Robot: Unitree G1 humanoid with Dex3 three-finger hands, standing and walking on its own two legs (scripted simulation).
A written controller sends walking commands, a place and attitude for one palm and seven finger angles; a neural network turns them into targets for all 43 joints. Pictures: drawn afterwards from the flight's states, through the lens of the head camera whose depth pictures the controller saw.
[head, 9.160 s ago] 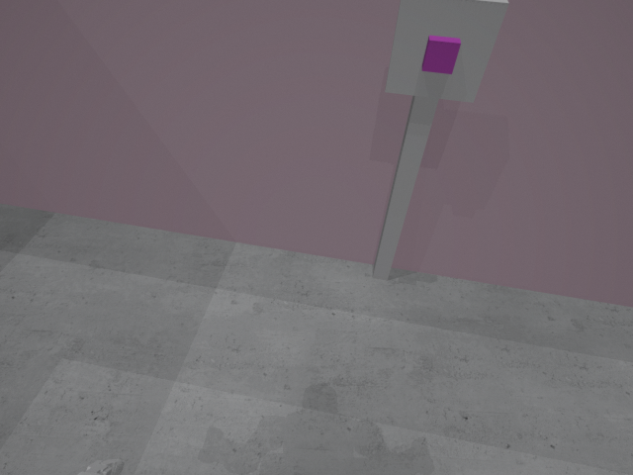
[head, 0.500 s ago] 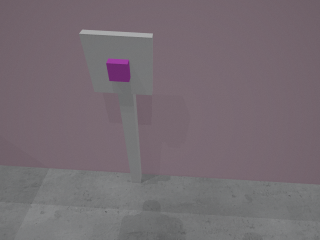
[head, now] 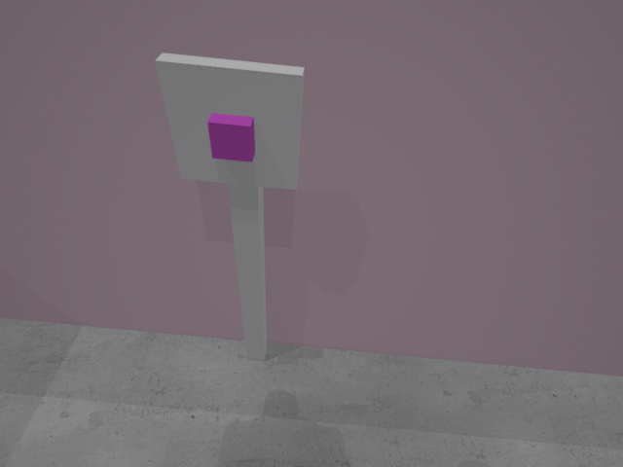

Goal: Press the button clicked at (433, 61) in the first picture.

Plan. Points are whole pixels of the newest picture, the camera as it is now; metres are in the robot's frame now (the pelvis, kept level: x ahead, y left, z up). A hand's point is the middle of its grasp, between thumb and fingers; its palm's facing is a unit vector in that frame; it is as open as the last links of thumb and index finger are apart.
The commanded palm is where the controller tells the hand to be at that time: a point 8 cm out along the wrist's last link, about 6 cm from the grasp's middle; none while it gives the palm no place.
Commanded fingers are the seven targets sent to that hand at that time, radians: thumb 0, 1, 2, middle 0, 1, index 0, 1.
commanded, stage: shuffle to correct the standing spot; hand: left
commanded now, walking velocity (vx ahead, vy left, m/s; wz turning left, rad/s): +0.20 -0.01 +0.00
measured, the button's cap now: (233, 136) +0.57 +0.18 +0.14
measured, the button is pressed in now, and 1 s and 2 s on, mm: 0 0 0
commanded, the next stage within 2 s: come to a stop and stand still in 0.20 s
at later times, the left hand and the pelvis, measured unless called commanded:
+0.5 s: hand out of the picture +0.09 +0.19 -0.18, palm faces +0.06 -0.99 -0.11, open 7.4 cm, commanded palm none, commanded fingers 0.00 0.90 0.90 -0.20 -0.30 -0.20 -0.30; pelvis +0.10 +0.03 +0.01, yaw +1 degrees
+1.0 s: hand (202, 446) +0.19 +0.17 -0.15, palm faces +0.08 -0.97 -0.22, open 7.3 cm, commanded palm none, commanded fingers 0.00 0.90 0.90 -0.20 -0.30 -0.20 -0.30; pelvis +0.11 -0.02 +0.00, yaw +2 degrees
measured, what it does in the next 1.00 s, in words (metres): walks ahead: left foot, then right foot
